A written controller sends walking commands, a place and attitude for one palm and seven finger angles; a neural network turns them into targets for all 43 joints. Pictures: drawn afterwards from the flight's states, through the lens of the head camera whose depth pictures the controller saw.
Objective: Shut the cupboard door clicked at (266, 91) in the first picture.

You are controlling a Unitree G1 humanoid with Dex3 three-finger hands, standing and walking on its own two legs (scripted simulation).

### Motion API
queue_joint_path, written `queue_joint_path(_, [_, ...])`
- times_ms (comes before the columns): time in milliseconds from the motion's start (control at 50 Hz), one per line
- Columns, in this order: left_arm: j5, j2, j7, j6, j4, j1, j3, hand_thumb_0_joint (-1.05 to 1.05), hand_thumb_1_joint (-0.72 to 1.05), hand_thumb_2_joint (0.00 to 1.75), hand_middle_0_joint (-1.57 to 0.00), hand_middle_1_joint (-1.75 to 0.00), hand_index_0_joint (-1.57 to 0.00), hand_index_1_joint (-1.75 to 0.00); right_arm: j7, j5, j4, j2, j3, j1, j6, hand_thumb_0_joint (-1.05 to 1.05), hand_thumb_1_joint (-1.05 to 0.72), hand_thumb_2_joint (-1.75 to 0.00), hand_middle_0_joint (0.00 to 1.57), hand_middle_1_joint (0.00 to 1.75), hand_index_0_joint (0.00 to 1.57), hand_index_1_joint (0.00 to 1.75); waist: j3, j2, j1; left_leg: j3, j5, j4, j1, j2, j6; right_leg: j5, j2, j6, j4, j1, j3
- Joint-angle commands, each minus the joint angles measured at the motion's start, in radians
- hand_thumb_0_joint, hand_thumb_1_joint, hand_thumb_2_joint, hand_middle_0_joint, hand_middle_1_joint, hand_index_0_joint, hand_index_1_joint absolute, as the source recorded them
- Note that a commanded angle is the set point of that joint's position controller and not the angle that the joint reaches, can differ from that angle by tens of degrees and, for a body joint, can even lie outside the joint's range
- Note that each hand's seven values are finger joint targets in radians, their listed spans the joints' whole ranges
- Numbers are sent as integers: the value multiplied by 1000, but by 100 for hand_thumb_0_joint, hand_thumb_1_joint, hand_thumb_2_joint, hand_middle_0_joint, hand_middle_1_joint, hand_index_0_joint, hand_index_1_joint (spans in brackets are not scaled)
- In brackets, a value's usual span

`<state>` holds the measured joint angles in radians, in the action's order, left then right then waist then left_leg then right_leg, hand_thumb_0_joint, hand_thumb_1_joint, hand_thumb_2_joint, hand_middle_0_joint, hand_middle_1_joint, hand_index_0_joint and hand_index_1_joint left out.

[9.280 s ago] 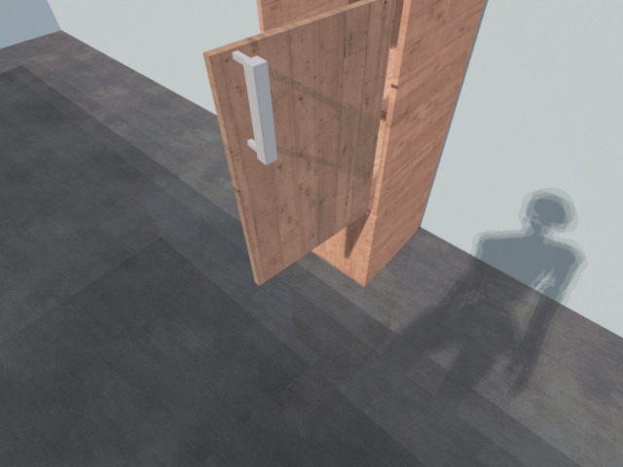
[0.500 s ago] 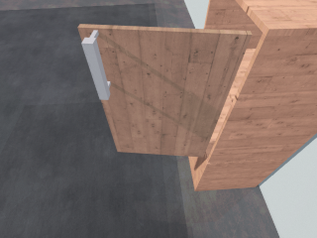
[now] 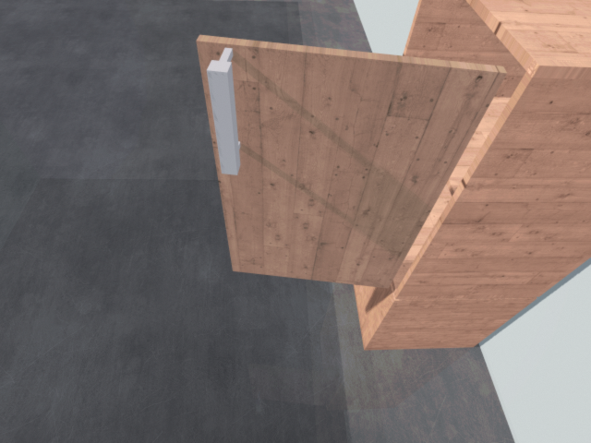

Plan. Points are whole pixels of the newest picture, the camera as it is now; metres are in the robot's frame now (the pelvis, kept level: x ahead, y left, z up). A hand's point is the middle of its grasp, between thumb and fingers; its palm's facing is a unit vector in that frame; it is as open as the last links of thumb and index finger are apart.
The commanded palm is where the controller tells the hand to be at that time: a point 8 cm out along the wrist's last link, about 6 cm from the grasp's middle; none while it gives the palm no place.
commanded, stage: come to a stop and stand still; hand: left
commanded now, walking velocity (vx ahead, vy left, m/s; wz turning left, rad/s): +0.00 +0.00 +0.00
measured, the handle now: (229, 115) +0.51 +0.14 +0.16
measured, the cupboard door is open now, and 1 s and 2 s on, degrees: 82 82 82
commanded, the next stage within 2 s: look again from close up in 0.54 s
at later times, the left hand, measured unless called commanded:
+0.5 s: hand out of the picture -0.04 +0.14 -0.18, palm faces +0.03 -0.99 -0.14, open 7.4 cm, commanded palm none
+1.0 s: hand out of the picture -0.01 +0.17 -0.17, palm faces +0.00 -0.97 -0.22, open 7.4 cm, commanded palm none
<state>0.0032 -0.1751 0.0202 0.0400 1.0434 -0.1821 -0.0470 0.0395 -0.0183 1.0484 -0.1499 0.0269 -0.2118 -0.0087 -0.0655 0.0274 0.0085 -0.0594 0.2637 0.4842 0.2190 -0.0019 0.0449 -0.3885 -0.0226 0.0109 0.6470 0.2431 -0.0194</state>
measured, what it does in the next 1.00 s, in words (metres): steps on the spot: right foot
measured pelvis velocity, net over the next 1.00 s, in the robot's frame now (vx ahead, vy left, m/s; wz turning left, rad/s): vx -0.03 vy -0.01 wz -0.02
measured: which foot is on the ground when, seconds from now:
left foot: down 0.00-1.00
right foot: up 0.00-0.02, down 0.04-1.00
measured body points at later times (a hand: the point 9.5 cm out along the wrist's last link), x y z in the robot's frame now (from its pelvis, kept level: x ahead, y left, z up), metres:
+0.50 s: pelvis -0.03 -0.01 +0.00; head -0.02 -0.01 +0.45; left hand -0.04 +0.19 -0.16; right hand -0.06 -0.23 -0.16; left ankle +0.00 +0.09 -0.74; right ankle -0.05 -0.14 -0.74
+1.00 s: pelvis -0.03 -0.01 +0.00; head -0.03 -0.02 +0.45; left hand -0.01 +0.22 -0.16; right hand -0.02 -0.23 -0.17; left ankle +0.00 +0.09 -0.74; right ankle -0.05 -0.14 -0.74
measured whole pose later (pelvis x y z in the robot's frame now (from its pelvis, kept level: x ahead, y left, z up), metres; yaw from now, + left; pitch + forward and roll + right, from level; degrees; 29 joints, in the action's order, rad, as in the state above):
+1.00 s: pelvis -0.03 -0.01 +0.00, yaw -1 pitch -2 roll +0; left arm 0.01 -0.16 0.04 -0.03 1.07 -0.30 0.01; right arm 0.01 -0.01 1.07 -0.18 -0.01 -0.29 0.02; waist -0.01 -0.02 -0.01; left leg -0.08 0.25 0.51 0.24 0.00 0.03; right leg -0.31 -0.03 0.01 0.53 0.19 0.00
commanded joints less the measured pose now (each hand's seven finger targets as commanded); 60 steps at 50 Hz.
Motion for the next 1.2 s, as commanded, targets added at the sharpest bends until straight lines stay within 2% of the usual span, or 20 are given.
queue_joint_path(0, [9, -89, 15, -40, -8, -87, 2, 0, 90, 90, -20, -30, -20, -30, 1, 17, -21, -106, 28, -48, 17, 0, -90, -90, 20, 30, 20, 30, 83, -36, -7, 124, -269, -67, -8, 126, -3, 357, -92, -38, -289, -138, 104])
queue_joint_path(20, [8, -111, 13, -43, -10, -72, 7, 0, 90, 90, -20, -30, -20, -30, -5, 18, -18, -101, 25, -50, 14, 0, -90, -90, 20, 30, 20, 30, 60, -14, -21, 97, -143, -84, -21, 95, -32, 338, -146, -58, -296, -80, 132])
queue_joint_path(40, [8, -113, 12, -43, -10, -66, 11, 0, 90, 90, -20, -30, -20, -30, -11, 14, -14, -97, 24, -52, 13, 0, -90, -90, 20, 30, 20, 30, 51, -51, -27, 91, -152, -95, -56, 79, -36, 317, -143, -60, -278, -30, 122])
queue_joint_path(60, [8, -103, 13, -49, 1, -71, 10, 0, 90, 90, -20, -30, -20, -30, -9, 8, -2, -101, 22, -58, 11, 0, -90, -90, 20, 30, 20, 30, 75, 28, -27, 87, -206, -80, -83, 90, -34, 349, -110, -53, -263, -38, 113])
queue_joint_path(100, [6, -82, 15, -54, 15, -86, 20, 0, 90, 90, -20, -30, -20, -30, -8, 12, 14, -106, 23, -66, 16, 0, -90, -90, 20, 30, 20, 30, 90, 62, -24, 86, -228, -87, -108, 102, -26, 348, -99, -41, -276, -53, 92])
queue_joint_path(180, [4, -78, 14, -48, 28, -96, 25, 0, 90, 90, -20, -30, -20, -30, -12, 9, 40, -107, 13, -62, 9, 0, -90, -90, 20, 30, 20, 30, -10, 2, -21, 95, -74, -143, -55, 96, -31, 161, -87, -40, -326, -6, 109])
queue_joint_path(240, [5, -73, 13, -46, 39, -114, 26, 0, 90, 90, -20, -30, -20, -30, -12, 6, 54, -96, 8, -75, 8, 0, -90, -90, 20, 30, 20, 30, -44, -16, -16, 96, -22, -163, -30, 89, -31, 117, -82, -42, -339, 3, 107])
queue_joint_path(400, [4, -48, 15, -49, 61, -148, 27, 0, 90, 90, -20, -30, -20, -30, -8, 6, 76, -70, 4, -125, 9, 0, -90, -90, 20, 30, 20, 30, -39, -14, -13, 96, 8, -173, -16, 89, -29, 86, -73, -42, -349, -1, 100])
queue_joint_path(480, [3, -39, 16, -52, 68, -162, 26, 0, 90, 90, -20, -30, -20, -30, -5, 6, 82, -63, 3, -137, 15, 0, -90, -90, 20, 30, 20, 30, -28, -34, -10, 98, -22, -172, -19, 92, -29, 127, -76, -43, -333, -9, 97])
queue_joint_path(600, [4, -21, 18, -55, 78, -175, 27, 0, 90, 90, -20, -30, -20, -30, -2, 7, 89, -42, 4, -158, 17, 0, -90, -90, 20, 30, 20, 30, -24, -21, -9, 97, -45, -166, -19, 94, -26, 148, -72, -43, -331, -19, 89])
queue_joint_path(620, [28, -60, 55, -86, 89, -244, 40, 0, 90, 90, -20, -30, -20, -30, -17, 13, 13, -91, -6, -40, 44, 0, -90, -90, 20, 30, 20, 30, -4, -44, 29, 70, -231, 59, 7, 106, -46, 503, -116, -40, -303, -16, 127])
queue_joint_path(640, [14, -95, 49, -92, 40, -189, 32, 0, 90, 90, -20, -30, -20, -30, -22, 9, -11, -48, -6, -115, 35, 0, -90, -90, 20, 30, 20, 30, 77, -51, -41, 74, -16, 18, -11, 75, -41, 248, -142, -63, -300, -18, 150])
queue_joint_path(660, [12, -84, 42, -90, 20, -149, 36, 0, 90, 90, -20, -30, -20, -30, -25, 3, -2, -64, -7, -152, 32, 0, -90, -90, 20, 30, 20, 30, 66, -77, -50, 87, 1, -4, 8, 78, -33, 66, -100, -72, -266, 19, 122])
queue_joint_path(700, [15, -63, 35, -87, 10, -170, 40, 0, 90, 90, -20, -30, -20, -30, -25, -2, -14, -64, -11, -157, 44, 0, -90, -90, 20, 30, 20, 30, 44, -181, -30, 121, -74, -40, 45, 100, -10, 115, -59, -71, -218, 17, 80])
queue_joint_path(740, [15, -47, 32, -83, 16, -190, 41, 0, 90, 90, -20, -30, -20, -30, -21, 3, -28, -71, -14, -151, 46, 0, -90, -90, 20, 30, 20, 30, 38, -96, -19, 134, -79, -56, 57, 106, -1, 128, -45, -64, -202, -3, 71])
queue_joint_path(780, [14, -39, 30, -77, 14, -185, 47, 0, 90, 90, -20, -30, -20, -30, -20, 5, -36, -85, -12, -144, 43, 0, -90, -90, 20, 30, 20, 30, -8, -18, -20, 131, -22, -78, 64, 104, 0, 98, -44, -60, -211, 29, 79])
queue_joint_path(800, [16, -43, 29, -77, 10, -179, 47, 0, 90, 90, -20, -30, -20, -30, -21, 4, -34, -81, -14, -137, 44, 0, -90, -90, 20, 30, 20, 30, -37, -31, -16, 129, -24, -92, 79, 100, 1, 109, -47, -59, -217, 33, 79])
queue_joint_path(900, [15, -72, 25, -74, -4, -174, 45, 0, 90, 90, -20, -30, -20, -30, -23, 5, -28, -102, -16, -121, 43, 0, -90, -90, 20, 30, 20, 30, -43, -11, -14, 115, -22, -115, 50, 93, -1, 113, -54, -53, -232, 36, 88])
queue_joint_path(960, [12, -87, 24, -73, -8, -167, 43, 0, 90, 90, -20, -30, -20, -30, -23, 5, -23, -118, -16, -107, 42, 0, -90, -90, 20, 30, 20, 30, -24, 5, -13, 105, -31, -115, 24, 92, -5, 115, -60, -50, -241, 34, 100])
queue_joint_path(1180, [11, -124, 19, -73, -9, -151, 39, 0, 90, 90, -20, -30, -20, -30, -20, 7, -3, -141, -15, -63, 46, 0, -90, -90, 20, 30, 20, 30, 28, -22, -6, 87, -132, -104, -33, 99, -9, 226, -73, -44, -255, -10, 106])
